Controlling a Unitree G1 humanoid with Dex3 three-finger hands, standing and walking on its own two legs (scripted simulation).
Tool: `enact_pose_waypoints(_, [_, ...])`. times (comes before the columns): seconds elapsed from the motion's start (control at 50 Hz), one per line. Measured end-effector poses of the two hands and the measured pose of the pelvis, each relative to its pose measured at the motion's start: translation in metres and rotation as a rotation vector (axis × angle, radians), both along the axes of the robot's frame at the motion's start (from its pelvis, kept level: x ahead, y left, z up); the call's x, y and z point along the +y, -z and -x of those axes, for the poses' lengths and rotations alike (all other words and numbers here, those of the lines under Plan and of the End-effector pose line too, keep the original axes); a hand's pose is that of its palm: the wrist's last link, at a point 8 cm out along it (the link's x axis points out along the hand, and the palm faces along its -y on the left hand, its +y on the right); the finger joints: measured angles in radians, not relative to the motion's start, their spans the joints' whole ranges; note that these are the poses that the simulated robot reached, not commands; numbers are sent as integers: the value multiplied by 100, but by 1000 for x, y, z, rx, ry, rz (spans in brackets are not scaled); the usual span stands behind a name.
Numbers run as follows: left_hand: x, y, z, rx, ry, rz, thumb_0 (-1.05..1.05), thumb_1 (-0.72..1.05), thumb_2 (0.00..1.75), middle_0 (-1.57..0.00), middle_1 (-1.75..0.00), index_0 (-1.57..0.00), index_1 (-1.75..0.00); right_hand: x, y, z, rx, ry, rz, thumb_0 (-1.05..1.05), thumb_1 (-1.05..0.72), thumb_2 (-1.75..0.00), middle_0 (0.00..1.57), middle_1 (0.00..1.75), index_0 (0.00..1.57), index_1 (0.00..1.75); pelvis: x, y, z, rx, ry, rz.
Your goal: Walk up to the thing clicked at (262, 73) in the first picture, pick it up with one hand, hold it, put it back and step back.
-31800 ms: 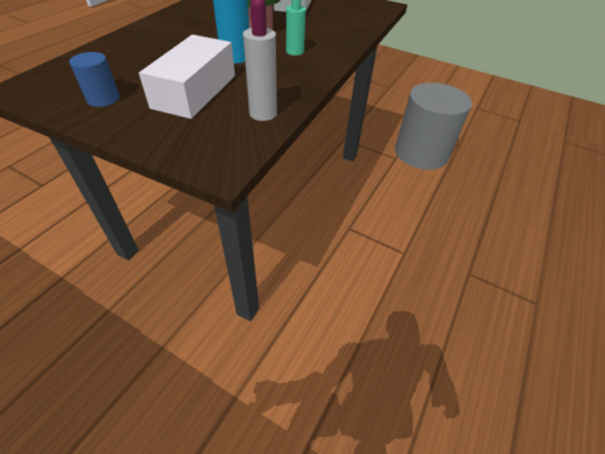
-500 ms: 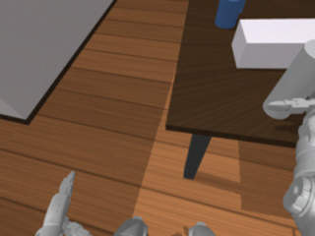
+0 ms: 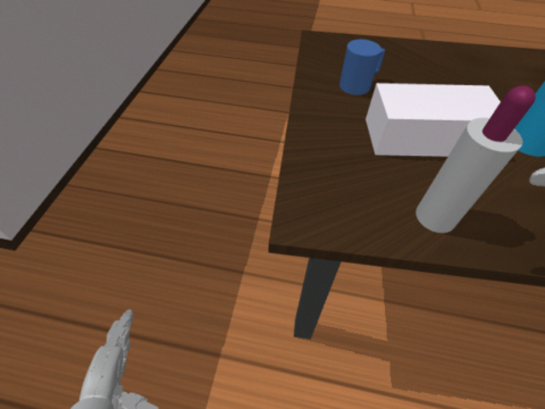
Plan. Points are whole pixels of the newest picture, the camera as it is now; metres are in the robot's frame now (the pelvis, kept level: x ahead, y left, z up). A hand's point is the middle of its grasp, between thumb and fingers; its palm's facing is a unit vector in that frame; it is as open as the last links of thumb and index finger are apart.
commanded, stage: sink last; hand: right
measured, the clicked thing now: (471, 165) +0.45 -0.26 +0.12
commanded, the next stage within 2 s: home in 1.12 s
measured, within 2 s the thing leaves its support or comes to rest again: neither
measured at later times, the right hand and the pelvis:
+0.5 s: hand out of the picture +0.29 -0.32 +0.17, palm faces +0.44 +0.81 -0.39, open 17.3 cm; pelvis +0.01 +0.00 +0.01, yaw -1 degrees
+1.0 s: hand (521, 392) +0.15 -0.20 +0.15, palm faces +0.33 +0.87 -0.37, open 17.6 cm; pelvis -0.02 +0.03 +0.01, yaw -3 degrees
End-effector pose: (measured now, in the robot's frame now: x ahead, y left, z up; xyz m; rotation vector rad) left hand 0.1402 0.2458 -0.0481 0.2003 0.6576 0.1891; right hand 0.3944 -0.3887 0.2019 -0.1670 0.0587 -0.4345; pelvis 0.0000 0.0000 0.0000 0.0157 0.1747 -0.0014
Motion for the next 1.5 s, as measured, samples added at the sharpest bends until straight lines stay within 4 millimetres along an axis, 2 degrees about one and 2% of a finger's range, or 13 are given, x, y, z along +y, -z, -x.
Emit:
enact_pose_waypoints(0.14, [21,20,30,204,-16,-25,0,-51,4,-6,-5,-7,-4,-38,4,28,24,163,97,-1,56,-4,7,5,6,6,0,-3,-1,1,-4,-5])
enact_pose_waypoints(0.28, [-3,12,-8,91,30,30,-1,-51,5,-6,-5,-6,-4,-36,-11,58,-42,195,216,-1,54,-5,6,5,5,5,0,-7,-8,-20,2,-10])
enact_pose_waypoints(0.36, [-4,-9,-31,-61,29,46,-1,-51,5,-6,-5,-7,-4,-16,-12,86,-73,144,266,-1,52,-5,7,5,5,5,-2,-9,-14,-58,2,-4])
enact_pose_waypoints(0.42, [-1,-13,-34,-92,17,70,-1,-51,5,-6,-5,-7,-4,5,0,113,-67,87,281,-1,50,-5,7,5,5,5,-1,-11,-16,-83,4,2])
enact_pose_waypoints(0.54, [4,12,-9,55,3,100,0,-50,4,-6,-5,-7,-4,52,24,170,-51,-13,290,-1,50,-5,7,5,6,5,5,-12,-7,-120,12,9])
enact_pose_waypoints(0.66, [17,26,9,139,-21,61,-1,-50,3,-6,-5,-7,-4,82,16,218,-58,-27,362,-1,52,-5,8,5,6,6,13,-12,4,-143,24,14])
enact_pose_waypoints(0.76, [28,5,-6,13,-21,15,-1,-49,3,-6,-5,-7,-3,99,12,253,-80,-17,382,-1,54,-5,7,5,6,6,18,-12,7,-166,32,23])
enact_pose_waypoints(0.86, [32,-17,-18,-116,-1,6,-1,-48,2,-5,-5,-7,-3,128,31,279,-80,-53,281,-1,56,-5,6,5,6,6,24,-12,9,-193,38,32])
enact_pose_waypoints(1.02, [38,9,4,-27,-25,29,0,-47,2,-5,-5,-7,-4,147,36,283,-89,-124,281,-1,58,-5,6,6,6,6,31,-11,21,-200,44,35])
enact_pose_waypoints(1.14, [37,28,25,67,-49,44,-1,-49,3,-6,-5,-7,-4,129,23,283,-72,-96,394,-1,57,-5,6,6,6,6,31,-11,24,-198,34,34])
enact_pose_waypoints(1.28, [41,20,9,36,-45,3,-1,-50,5,-6,-6,-7,-5,98,9,279,-120,-5,459,-1,56,-5,6,6,6,6,26,-14,21,-201,29,33])
enact_pose_waypoints(1.38, [15,17,-6,38,18,25,-1,-37,19,-9,-11,-9,-11,84,13,271,-152,32,436,-1,55,-6,6,6,6,6,23,-16,14,-200,34,31])
enact_pose_waypoints(1.5, [-29,9,-25,-1,84,96,0,-3,42,-12,-17,-13,-17,79,47,251,-82,31,311,-1,53,-7,6,6,6,6,17,-19,7,-196,35,30])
